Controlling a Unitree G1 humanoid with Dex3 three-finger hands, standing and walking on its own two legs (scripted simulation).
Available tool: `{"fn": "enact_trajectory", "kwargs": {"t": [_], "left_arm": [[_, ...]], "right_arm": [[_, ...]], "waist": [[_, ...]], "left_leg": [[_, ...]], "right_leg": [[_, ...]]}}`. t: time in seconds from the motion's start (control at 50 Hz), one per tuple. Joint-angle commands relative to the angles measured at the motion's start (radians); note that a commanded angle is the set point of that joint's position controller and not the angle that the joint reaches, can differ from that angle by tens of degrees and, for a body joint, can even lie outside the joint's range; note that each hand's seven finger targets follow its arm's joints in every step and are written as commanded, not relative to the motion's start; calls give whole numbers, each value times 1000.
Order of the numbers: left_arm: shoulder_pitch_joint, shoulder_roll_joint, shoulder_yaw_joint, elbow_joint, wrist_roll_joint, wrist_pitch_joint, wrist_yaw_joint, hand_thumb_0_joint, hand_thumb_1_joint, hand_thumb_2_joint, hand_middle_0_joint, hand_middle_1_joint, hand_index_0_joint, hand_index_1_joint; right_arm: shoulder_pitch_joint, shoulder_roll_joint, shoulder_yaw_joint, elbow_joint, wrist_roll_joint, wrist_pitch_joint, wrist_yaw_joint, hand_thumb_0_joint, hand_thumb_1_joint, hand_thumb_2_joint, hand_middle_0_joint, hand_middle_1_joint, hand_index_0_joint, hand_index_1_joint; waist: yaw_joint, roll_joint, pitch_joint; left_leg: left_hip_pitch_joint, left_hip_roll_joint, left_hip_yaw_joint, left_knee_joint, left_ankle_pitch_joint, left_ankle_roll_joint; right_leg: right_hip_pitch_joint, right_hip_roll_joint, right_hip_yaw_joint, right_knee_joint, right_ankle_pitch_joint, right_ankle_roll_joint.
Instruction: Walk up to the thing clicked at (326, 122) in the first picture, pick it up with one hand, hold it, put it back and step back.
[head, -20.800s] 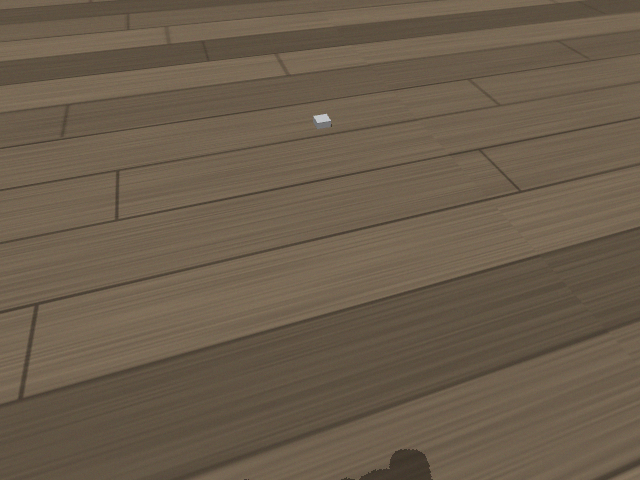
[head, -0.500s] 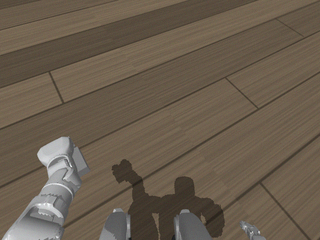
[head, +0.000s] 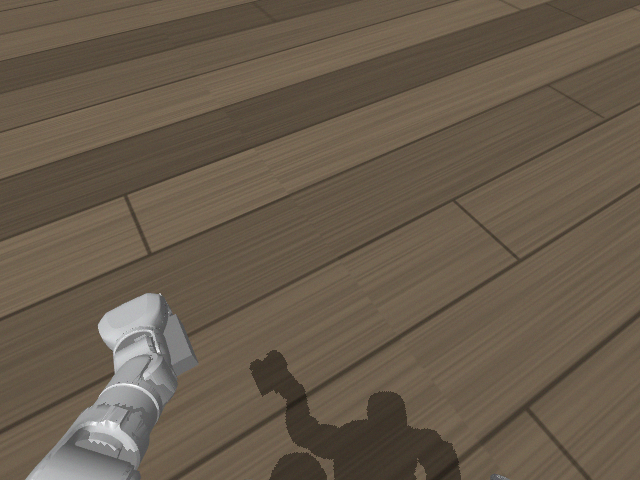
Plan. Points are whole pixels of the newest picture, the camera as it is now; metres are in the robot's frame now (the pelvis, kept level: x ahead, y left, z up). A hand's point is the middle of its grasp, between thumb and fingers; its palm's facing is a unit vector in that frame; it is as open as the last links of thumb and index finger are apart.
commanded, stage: hold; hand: left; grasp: from above
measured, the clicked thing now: (161, 352) +0.33 +0.23 -0.12
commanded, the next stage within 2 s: crouch in 1.98 s
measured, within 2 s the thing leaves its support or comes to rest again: neither
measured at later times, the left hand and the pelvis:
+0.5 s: hand (148, 339) +0.32 +0.22 -0.04, palm faces -0.36 -0.24 -0.90, open 10.3 cm; pelvis +0.00 +0.00 +0.02, yaw +0 degrees
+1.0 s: hand (143, 344) +0.31 +0.22 -0.02, palm faces -0.35 -0.25 -0.90, open 10.3 cm; pelvis +0.00 +0.00 +0.03, yaw +0 degrees
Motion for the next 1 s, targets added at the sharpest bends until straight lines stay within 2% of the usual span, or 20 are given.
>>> {"fn": "enact_trajectory", "kwargs": {"t": [0.0, 0.06, 0.08, 0.1, 0.16, 0.22, 0.32, 0.36, 0.4, 0.44, 0.5, 0.52, 0.6, 0.62, 0.7, 0.82, 0.86, 0.9, 0.92, 0.98], "left_arm": [[-327, 177, 34, -155, 26, 9, 44, 0, 561, 636, -982, -520, -965, -536], [-341, 163, 26, -169, 28, 16, 42, 0, 531, 675, -964, -541, -942, -561], [-351, 177, 28, -189, 30, 20, 44, 0, 569, 622, -993, -508, -973, -527], [-339, 152, 17, -155, 26, 27, 41, 0, 580, 589, -1000, -484, -982, -500], [-376, 166, 18, -204, 28, 34, 35, 0, 599, 576, -998, -510, -988, -518], [-359, 134, 0, -174, 28, 52, 28, 0, 587, 546, -990, -501, -982, -507], [-393, 153, 3, -223, 23, 70, 22, 0, 588, 562, -984, -517, -976, -522], [-369, 130, -12, -202, 28, 80, 13, 0, 580, 556, -994, -486, -979, -499], [-381, 160, 3, -225, 29, 81, 13, 0, 594, 537, -999, -488, -988, -497], [-343, 122, -16, -179, 31, 93, 6, 0, 573, 531, -977, -493, -968, -500], [-357, 126, -16, -210, 29, 96, -2, 0, 591, 535, -986, -501, -978, -507], [-373, 154, -7, -259, 31, 94, 0, 0, 582, 551, -989, -499, -975, -511], [-367, 130, -19, -240, 32, 105, -10, 0, 552, 540, -971, -478, -954, -492], [-376, 148, -11, -264, 33, 105, -10, 0, 550, 522, -963, -478, -950, -489], [-352, 138, -18, -259, 30, 110, -18, 0, 570, 522, -967, -498, -958, -504], [-331, 135, -23, -268, 33, 120, -32, 0, 559, 533, -967, -489, -953, -501], [-353, 158, -13, -316, 35, 117, -32, 0, 561, 539, -959, -508, -948, -517], [-325, 134, -28, -298, 38, 122, -40, 0, 561, 518, -969, -478, -955, -490], [-338, 173, -8, -328, 42, 120, -40, 0, 558, 521, -961, -489, -949, -499], [-322, 139, -30, -330, 42, 131, -51, 0, 569, 539, -980, -477, -962, -493]], "right_arm": [[14, -140, -42, -96, 7, -37, -1, 0, -877, -892, 201, 300, 200, 300], [-1, -137, -42, -104, 7, -38, 6, 0, -875, -892, 201, 300, 200, 300], [-11, -139, -43, -111, 9, -37, 8, 0, -879, -892, 201, 300, 200, 300], [-14, -138, -40, -110, 11, -39, 11, 0, -878, -892, 201, 300, 200, 300], [-25, -139, -43, -114, 10, -42, 18, 0, -879, -892, 201, 300, 200, 300], [-30, -141, -39, -114, 10, -40, 29, 0, -881, -893, 200, 300, 200, 300], [-49, -140, -36, -121, 13, -39, 39, 0, -882, -893, 200, 300, 200, 300], [-51, -140, -34, -120, 14, -39, 45, 0, -883, -894, 200, 300, 200, 300], [-58, -139, -32, -126, 13, -38, 47, 0, -882, -894, 200, 300, 200, 300], [-64, -138, -28, -126, 14, -37, 52, 0, -883, -894, 200, 300, 200, 300], [-73, -135, -28, -131, 14, -37, 55, 0, -883, -894, 200, 300, 200, 300], [-81, -139, -29, -140, 15, -36, 56, 0, -882, -894, 200, 300, 200, 300], [-81, -139, -27, -136, 16, -34, 61, 0, -884, -894, 200, 300, 200, 300], [-83, -137, -27, -137, 16, -34, 60, 0, -883, -894, 200, 300, 200, 300], [-95, -135, -24, -146, 17, -36, 62, 0, -883, -894, 200, 300, 200, 300], [-111, -138, -21, -155, 18, -34, 64, 0, -884, -895, 200, 300, 200, 300], [-117, -136, -22, -161, 18, -33, 62, 0, -883, -895, 200, 300, 200, 300], [-122, -135, -18, -162, 17, -33, 63, 0, -884, -895, 200, 300, 200, 300], [-122, -140, -22, -164, 19, -33, 62, 0, -884, -895, 200, 300, 200, 300], [-138, -133, -16, -173, 19, -31, 62, 0, -885, -896, 200, 300, 199, 300]], "waist": [[2, -9, -286], [9, -6, -278], [20, -2, -271], [6, -18, -256], [20, -12, -274], [14, -37, -258], [30, -28, -285], [23, -40, -262], [40, -24, -272], [29, -62, -236], [35, -37, -243], [49, -24, -263], [31, -28, -247], [44, -12, -257], [49, -34, -228], [41, -51, -222], [55, -27, -238], [46, -57, -210], [54, -27, -234], [48, -53, -212]], "left_leg": [[255, -50, 11, -122, 282, 19], [273, -53, 14, -152, 268, 16], [281, -55, 18, -163, 258, 17], [280, -55, 17, -167, 253, 17], [299, -57, 20, -180, 266, 18], [319, -56, 18, -196, 290, 19], [355, -59, 28, -209, 334, 24], [352, -57, 27, -218, 337, 27], [363, -58, 27, -232, 330, 23], [352, -57, 25, -241, 324, 26], [374, -56, 24, -252, 328, 25], [387, -58, 26, -259, 328, 25], [399, -53, 24, -263, 342, 24], [403, -52, 24, -267, 348, 22], [385, -57, 24, -277, 317, 26], [407, -54, 23, -287, 312, 29], [416, -58, 28, -289, 315, 29], [405, -57, 25, -292, 299, 32], [416, -57, 29, -296, 303, 30], [416, -58, 26, -298, 304, 33]], "right_leg": [[147, 48, -8, -136, 310, -16], [169, 47, -7, -155, 297, -16], [179, 45, -5, -169, 289, -15], [180, 44, -1, -171, 286, -14], [206, 43, 3, -185, 302, -12], [216, 44, 0, -194, 325, -12], [267, 39, 6, -214, 382, -5], [264, 40, 4, -217, 381, -7], [281, 39, 2, -228, 368, -10], [282, 40, 2, -235, 363, -9], [289, 39, 2, -245, 361, -11], [300, 37, 1, -250, 361, -12], [302, 39, 2, -252, 370, -12], [309, 40, 2, -251, 373, -14], [316, 36, 6, -269, 349, -12], [318, 36, 4, -277, 343, -9], [328, 33, 7, -287, 348, -9], [324, 33, 5, -291, 334, -8], [330, 33, 7, -289, 334, -10], [330, 33, 4, -296, 339, -6]]}}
